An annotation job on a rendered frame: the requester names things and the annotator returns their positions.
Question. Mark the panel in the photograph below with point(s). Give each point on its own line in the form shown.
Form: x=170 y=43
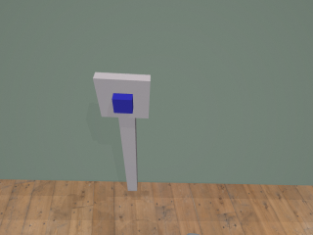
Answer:
x=107 y=83

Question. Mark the button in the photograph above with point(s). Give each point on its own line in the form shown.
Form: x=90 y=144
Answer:
x=122 y=103

